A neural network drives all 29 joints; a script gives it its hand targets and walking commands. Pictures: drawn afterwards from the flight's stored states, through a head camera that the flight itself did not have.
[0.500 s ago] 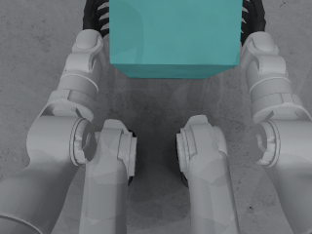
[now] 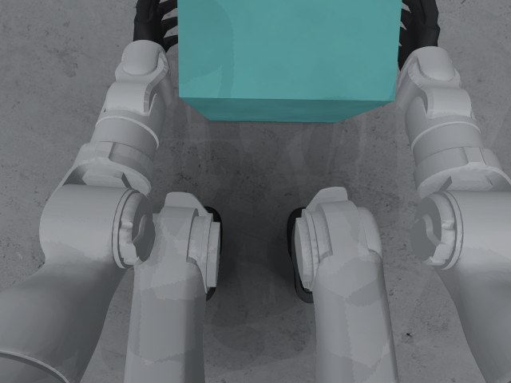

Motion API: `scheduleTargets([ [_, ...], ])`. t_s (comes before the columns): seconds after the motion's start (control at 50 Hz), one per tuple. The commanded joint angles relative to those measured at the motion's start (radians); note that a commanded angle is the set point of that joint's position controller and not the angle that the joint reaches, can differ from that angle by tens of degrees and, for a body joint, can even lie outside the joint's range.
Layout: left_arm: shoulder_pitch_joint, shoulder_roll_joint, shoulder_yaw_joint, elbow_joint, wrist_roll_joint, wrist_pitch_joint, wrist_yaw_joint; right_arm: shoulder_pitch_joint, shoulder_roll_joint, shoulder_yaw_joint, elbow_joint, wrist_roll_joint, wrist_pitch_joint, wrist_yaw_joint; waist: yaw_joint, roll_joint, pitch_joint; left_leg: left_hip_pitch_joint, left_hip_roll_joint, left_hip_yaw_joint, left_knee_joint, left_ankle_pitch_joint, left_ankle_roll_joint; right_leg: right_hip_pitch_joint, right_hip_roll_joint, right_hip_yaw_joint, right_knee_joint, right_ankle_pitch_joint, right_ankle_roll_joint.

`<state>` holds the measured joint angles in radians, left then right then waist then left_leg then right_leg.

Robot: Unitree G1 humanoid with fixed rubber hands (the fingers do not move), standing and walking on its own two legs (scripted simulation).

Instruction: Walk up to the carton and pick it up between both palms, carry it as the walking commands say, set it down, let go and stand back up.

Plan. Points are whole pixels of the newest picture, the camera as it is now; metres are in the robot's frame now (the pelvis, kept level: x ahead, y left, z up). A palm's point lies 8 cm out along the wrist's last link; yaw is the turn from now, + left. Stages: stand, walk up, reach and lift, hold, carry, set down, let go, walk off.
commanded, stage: set down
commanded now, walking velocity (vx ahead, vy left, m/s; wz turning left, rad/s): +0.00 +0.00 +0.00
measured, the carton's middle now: (279, 66) +0.51 -0.05 -0.23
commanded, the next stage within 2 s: let go in 1.84 s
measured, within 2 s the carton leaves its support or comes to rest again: neither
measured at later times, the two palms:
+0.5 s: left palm (125, 48) +0.52 +0.16 -0.16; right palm (439, 57) +0.49 -0.25 -0.16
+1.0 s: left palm out of the picture +0.53 +0.16 -0.02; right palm out of the picture +0.50 -0.27 -0.01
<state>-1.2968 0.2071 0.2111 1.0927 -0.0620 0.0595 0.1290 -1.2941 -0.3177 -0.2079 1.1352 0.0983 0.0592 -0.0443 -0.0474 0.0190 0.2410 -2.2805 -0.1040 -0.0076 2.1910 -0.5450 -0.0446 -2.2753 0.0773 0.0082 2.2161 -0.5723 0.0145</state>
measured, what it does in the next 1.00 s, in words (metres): rises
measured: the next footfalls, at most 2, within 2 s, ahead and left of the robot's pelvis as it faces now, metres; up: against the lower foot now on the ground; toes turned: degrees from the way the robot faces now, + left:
none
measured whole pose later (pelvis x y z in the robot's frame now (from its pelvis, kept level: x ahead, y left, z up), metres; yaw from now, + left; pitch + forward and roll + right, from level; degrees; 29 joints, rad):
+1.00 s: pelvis +0.02 +0.00 +0.10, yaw -1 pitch +43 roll +1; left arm -1.08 0.27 0.21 0.85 -0.11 0.13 0.10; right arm -1.06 -0.39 -0.21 0.88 0.14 0.11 0.02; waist -0.04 0.01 0.02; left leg -2.09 -0.06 0.00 1.88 -0.55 -0.02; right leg -2.10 0.05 0.01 1.89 -0.55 -0.01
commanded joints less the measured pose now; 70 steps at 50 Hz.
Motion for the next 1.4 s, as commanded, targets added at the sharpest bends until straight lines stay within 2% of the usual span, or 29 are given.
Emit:
scheduleTargets([
  [0.0, -0.226, 0.052, -0.085, -0.073, -0.056, -0.043, -0.005, -0.244, -0.049, 0.059, -0.079, 0.05, -0.056, 0.012, 0.0, -0.01, -0.968, 0.503, 0.022, 0.048, -0.165, 0.145, 0.016, 0.477, -0.032, -0.005, -0.231, 0.197, 0.018],
  [0.06, -0.222, 0.129, -0.099, -0.079, -0.093, -0.049, 0.019, -0.229, -0.127, 0.068, -0.061, 0.084, -0.072, -0.023, -0.01, -0.012, -0.995, 0.511, 0.036, 0.033, -0.174, 0.159, 0.014, 0.496, -0.05, 0.005, -0.238, 0.218, 0.017],
  [0.14, -0.222, 0.155, -0.121, -0.111, -0.139, -0.06, 0.02, -0.207, -0.173, 0.077, -0.091, 0.113, -0.093, -0.037, -0.03, 0.007, -1.077, 0.557, 0.045, 0.024, -0.163, 0.231, 0.011, 0.517, -0.059, 0.009, -0.231, 0.299, 0.012],
  [0.24, -0.183, 0.188, -0.117, -0.137, -0.158, -0.062, 0.014, -0.163, -0.208, 0.083, -0.129, 0.135, -0.096, -0.028, -0.026, 0.003, -1.138, 0.575, 0.05, 0.025, -0.155, 0.27, 0.012, 0.546, -0.067, 0.012, -0.218, 0.35, 0.014],
  [0.46, -0.123, 0.222, -0.093, -0.17, -0.159, -0.044, -0.008, -0.109, -0.244, 0.067, -0.176, 0.141, -0.072, 0.002, -0.008, -0.022, -1.128, 0.554, 0.06, 0.04, -0.155, 0.226, 0.02, 0.565, -0.076, 0.007, -0.218, 0.314, 0.013],
  [0.6, -0.105, 0.241, -0.071, -0.32, -0.149, -0.006, 0.001, -0.095, -0.272, 0.039, -0.329, 0.127, -0.03, 0.003, -0.004, -0.044, -1.317, 0.657, 0.052, 0.062, -0.194, 0.232, 0.025, 0.706, -0.067, -0.016, -0.257, 0.319, 0.012],
  [0.68, -0.069, 0.229, -0.048, -0.362, -0.124, 0.025, 0.003, -0.051, -0.264, 0.019, -0.366, 0.099, 0.002, 0.011, -0.006, -0.045, -1.314, 0.669, 0.045, 0.067, -0.24, 0.213, 0.027, 0.728, -0.057, -0.022, -0.307, 0.298, 0.007],
  [0.78, -0.011, 0.19, -0.023, -0.358, -0.086, 0.042, -0.01, 0.022, -0.235, -0.009, -0.357, 0.061, 0.02, 0.036, -0.013, -0.026, -1.239, 0.667, 0.036, 0.063, -0.317, 0.214, 0.022, 0.694, -0.041, -0.024, -0.39, 0.301, -0.001],
  [1.0, 0.022, 0.181, 0.022, -0.347, -0.036, 0.056, -0.041, 0.039, -0.212, -0.029, -0.362, 0.035, 0.038, 0.079, 0.007, -0.035, -1.237, 0.714, 0.027, 0.066, -0.514, 0.222, 0.022, 0.786, -0.03, -0.025, -0.574, 0.317, 0.003],
  [1.2, 0.072, 0.173, 0.028, -0.416, -0.022, 0.071, -0.069, 0.082, -0.228, -0.058, -0.415, 0.008, 0.051, 0.103, -0.005, -0.029, -1.318, 0.891, 0.026, 0.059, -0.703, 0.29, 0.016, 0.932, -0.024, -0.028, -0.761, 0.386, 0.01],
  [1.38, 0.142, 0.15, 0.045, -0.451, 0.008, 0.073, -0.085, 0.138, -0.216, -0.078, -0.42, -0.012, 0.045, 0.133, 0.007, -0.022, -1.3, 1.057, 0.033, 0.042, -0.878, 0.36, 0.008, 1.038, -0.025, -0.023, -0.933, 0.441, 0.017],
])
